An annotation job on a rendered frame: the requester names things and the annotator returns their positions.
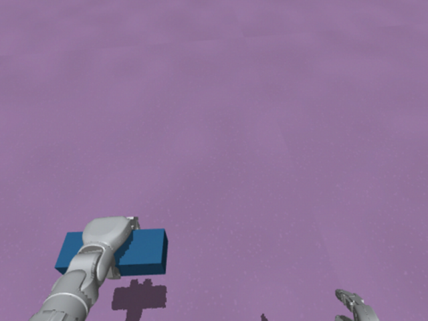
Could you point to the carton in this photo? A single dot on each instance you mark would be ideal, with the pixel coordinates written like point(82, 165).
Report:
point(143, 253)

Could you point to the right robot hand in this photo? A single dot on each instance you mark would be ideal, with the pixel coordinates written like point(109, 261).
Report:
point(355, 304)

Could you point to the left robot arm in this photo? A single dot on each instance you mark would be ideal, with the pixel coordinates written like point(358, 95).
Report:
point(75, 292)

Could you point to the left robot hand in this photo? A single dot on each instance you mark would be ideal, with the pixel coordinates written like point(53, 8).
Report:
point(112, 231)

